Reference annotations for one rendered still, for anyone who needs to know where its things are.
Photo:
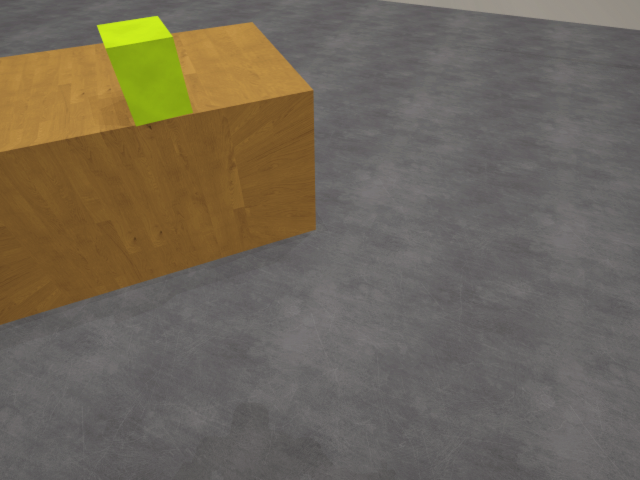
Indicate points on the carton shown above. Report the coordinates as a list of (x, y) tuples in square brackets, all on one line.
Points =
[(145, 60)]

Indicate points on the pedestal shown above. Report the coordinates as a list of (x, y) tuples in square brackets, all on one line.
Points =
[(91, 203)]

